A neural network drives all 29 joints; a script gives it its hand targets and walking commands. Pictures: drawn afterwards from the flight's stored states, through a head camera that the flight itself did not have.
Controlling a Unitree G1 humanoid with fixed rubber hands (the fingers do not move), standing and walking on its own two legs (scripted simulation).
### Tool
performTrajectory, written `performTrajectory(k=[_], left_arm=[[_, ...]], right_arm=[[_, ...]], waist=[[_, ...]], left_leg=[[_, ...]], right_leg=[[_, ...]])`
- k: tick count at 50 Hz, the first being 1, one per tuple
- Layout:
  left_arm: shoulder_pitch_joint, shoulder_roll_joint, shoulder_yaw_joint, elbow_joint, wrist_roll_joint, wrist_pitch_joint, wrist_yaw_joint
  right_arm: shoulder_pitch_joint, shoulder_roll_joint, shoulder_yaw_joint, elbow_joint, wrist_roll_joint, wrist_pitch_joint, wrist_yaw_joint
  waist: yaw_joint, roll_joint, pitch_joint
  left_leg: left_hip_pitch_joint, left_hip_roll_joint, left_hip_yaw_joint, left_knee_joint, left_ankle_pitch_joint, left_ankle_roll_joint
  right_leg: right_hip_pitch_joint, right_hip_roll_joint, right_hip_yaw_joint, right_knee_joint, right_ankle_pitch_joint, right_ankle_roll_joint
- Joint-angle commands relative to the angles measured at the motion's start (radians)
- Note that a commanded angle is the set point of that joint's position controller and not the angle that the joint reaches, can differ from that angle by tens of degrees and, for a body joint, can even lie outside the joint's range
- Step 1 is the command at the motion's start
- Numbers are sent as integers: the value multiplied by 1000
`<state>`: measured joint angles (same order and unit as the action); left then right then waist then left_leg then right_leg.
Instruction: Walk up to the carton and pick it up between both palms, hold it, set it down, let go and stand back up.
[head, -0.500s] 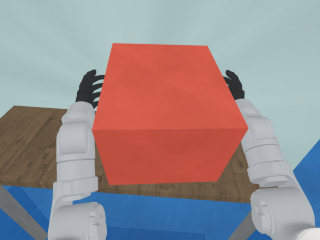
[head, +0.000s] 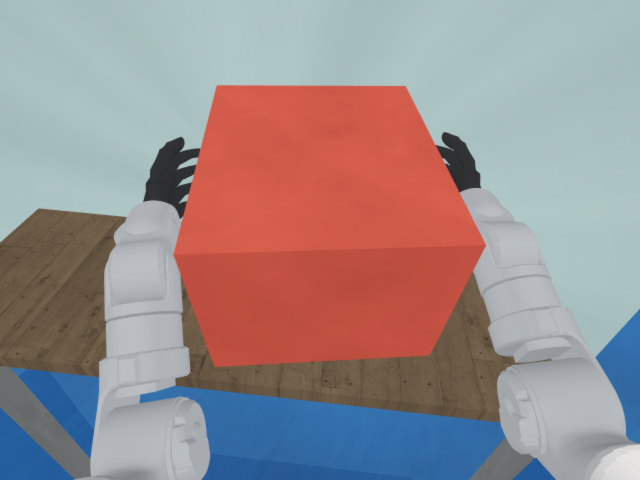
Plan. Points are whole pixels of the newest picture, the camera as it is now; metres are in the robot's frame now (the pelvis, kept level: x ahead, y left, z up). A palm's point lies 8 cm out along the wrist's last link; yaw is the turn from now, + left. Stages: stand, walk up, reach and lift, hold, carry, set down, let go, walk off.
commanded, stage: hold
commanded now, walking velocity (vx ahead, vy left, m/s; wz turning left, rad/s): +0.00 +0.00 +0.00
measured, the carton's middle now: (318, 214) +0.38 +0.01 +0.18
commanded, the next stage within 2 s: none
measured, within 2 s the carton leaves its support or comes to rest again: neither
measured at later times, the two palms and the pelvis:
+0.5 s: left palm (167, 205) +0.35 +0.18 +0.22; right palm (470, 207) +0.35 -0.18 +0.21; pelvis -0.02 +0.00 +0.00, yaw -2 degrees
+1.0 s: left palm (170, 201) +0.36 +0.18 +0.22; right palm (465, 205) +0.37 -0.18 +0.21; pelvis +0.01 +0.01 +0.00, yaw +0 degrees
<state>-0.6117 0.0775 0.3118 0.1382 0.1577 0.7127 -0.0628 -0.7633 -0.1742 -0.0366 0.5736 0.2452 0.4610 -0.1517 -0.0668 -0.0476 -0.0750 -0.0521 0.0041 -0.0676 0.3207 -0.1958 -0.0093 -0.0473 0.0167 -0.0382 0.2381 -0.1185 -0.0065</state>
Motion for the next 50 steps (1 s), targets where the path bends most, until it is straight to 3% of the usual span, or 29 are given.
performTrajectory(k=[1, 6, 13, 16, 19, 27, 35, 41, 43, 47, 50], left_arm=[[-641, -535, -528, -254, -141, -47, -123], [-582, -543, -554, -273, -137, -38, -100], [-559, -531, -447, -118, -83, -12, -116], [-609, -541, -450, -95, -102, -28, -111], [-677, -570, -492, -111, -142, -49, -93], [-733, -548, -444, 12, -112, -54, -98], [-720, -523, -436, -36, -109, -74, -125], [-615, -509, -421, -75, -97, -71, -137], [-622, -524, -457, -153, -120, -76, -130], [-584, -531, -499, -225, -140, -68, -115], [-568, -534, -519, -265, -146, -54, -109]], right_arm=[[-594, 592, 336, -403, 150, -48, 104], [-586, 558, 348, -466, 152, -52, 127], [-684, 564, 329, -408, 99, -57, 159], [-728, 588, 322, -396, 88, -68, 164], [-771, 620, 324, -412, 93, -82, 163], [-746, 630, 247, -195, 44, -73, 163], [-721, 642, 283, -219, 93, -72, 122], [-707, 642, 358, -366, 135, -74, 96], [-692, 645, 381, -429, 152, -77, 94], [-651, 622, 403, -517, 171, -71, 94], [-611, 590, 391, -524, 164, -57, 100]], waist=[[-49, 137, -370], [-30, 139, -355], [39, 34, -265], [38, 9, -300], [29, 27, -386], [3, 52, -306], [-23, 85, -337], [2, 29, -356], [-1, 34, -413], [-3, 37, -426], [-13, 49, -402]], left_leg=[[26, -64, 55, 7, 418, -83], [61, -54, 45, 25, 490, -96], [-33, -40, 68, -49, 237, -27], [-40, -40, 71, -55, 196, -11], [-30, -45, 70, -42, 190, -10], [-95, -50, 78, -88, 27, 5], [-74, -72, 68, -47, 193, -25], [-64, -77, 64, -18, 316, -23], [-28, -74, 61, 1, 390, -34], [29, -70, 57, 32, 488, -52], [57, -60, 54, 30, 490, -62]], right_leg=[[214, 48, -8, 53, 324, 32], [170, 61, -16, 47, 302, 18], [135, 53, -8, 14, 110, 13], [125, 51, -1, 14, 92, 17], [117, 51, 4, 20, 92, 18], [107, 25, 14, 3, -14, 22], [214, 20, 13, 37, 208, 47], [292, 34, 10, 66, 400, 66], [301, 45, 4, 81, 453, 67], [268, 60, -2, 82, 485, 59], [224, 67, -6, 66, 424, 43]])
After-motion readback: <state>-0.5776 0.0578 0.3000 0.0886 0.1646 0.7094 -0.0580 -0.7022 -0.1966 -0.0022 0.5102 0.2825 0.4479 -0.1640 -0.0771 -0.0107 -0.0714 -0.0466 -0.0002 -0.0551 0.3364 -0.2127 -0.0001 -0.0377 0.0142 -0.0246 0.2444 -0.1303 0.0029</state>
